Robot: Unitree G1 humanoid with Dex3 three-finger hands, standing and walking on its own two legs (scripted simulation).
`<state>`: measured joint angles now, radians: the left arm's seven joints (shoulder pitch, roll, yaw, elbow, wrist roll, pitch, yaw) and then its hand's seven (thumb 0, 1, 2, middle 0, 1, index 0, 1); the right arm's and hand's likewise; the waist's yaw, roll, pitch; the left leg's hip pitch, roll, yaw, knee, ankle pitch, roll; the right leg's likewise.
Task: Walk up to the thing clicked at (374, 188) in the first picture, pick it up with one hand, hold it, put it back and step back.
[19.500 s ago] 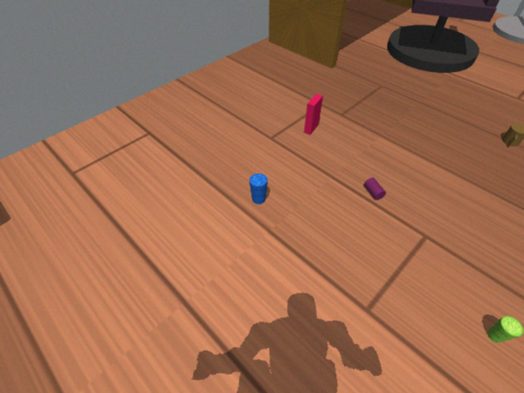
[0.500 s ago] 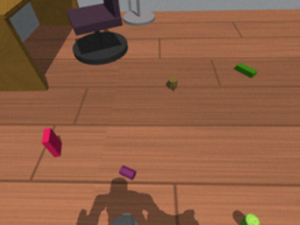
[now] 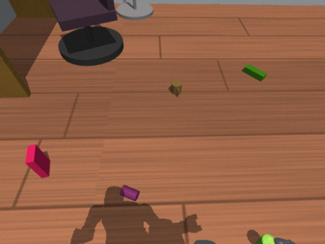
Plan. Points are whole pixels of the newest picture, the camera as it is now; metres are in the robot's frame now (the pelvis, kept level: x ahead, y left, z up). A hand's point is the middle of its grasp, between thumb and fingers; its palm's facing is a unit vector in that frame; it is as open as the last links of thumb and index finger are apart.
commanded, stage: walk up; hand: left
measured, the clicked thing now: (129, 193) +0.49 +0.19 -0.73
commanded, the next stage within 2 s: stand in 1.40 s
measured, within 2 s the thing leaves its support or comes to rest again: neither
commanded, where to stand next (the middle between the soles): +0.10 -0.03 m, yaw +2 degrees
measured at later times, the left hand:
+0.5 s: hand out of the picture +0.13 +0.22 -0.14, palm faces -0.02 -0.95 -0.30, open 7.4 cm
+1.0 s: hand out of the picture +0.10 +0.24 -0.14, palm faces +0.02 -0.94 -0.33, open 7.4 cm
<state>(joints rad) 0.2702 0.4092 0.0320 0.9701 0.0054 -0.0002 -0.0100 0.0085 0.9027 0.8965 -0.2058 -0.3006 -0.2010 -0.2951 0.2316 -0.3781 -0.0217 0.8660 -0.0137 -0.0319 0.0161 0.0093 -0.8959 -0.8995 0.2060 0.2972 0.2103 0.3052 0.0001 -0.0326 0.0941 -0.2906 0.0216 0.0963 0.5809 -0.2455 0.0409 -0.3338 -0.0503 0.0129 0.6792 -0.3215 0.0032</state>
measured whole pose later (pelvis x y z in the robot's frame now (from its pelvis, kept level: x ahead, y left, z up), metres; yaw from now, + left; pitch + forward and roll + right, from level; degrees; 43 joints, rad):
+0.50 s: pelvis +0.02 -0.02 +0.02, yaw +1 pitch -2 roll +0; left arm 0.07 0.34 -0.01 1.09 0.00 -0.02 -0.01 0.01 0.90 0.90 -0.21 -0.30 -0.20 -0.30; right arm 0.14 -0.36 0.01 1.12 0.00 -0.03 0.02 0.01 -0.90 -0.90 0.20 0.30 0.21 0.30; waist -0.01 -0.02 0.04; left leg -0.18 0.02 0.05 0.40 -0.18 0.00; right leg -0.16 -0.02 -0.02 0.39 -0.19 0.01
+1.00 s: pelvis +0.04 -0.02 +0.02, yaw +1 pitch -2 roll +0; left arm 0.09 0.34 0.00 1.17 0.01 -0.01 -0.01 0.01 0.90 0.90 -0.21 -0.30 -0.20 -0.30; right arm 0.08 -0.34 0.00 1.16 0.00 -0.02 0.01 0.01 -0.90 -0.90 0.20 0.30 0.21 0.30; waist 0.01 0.00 0.04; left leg -0.13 0.01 0.03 0.33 -0.17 0.00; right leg -0.10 -0.02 -0.04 0.31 -0.18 0.01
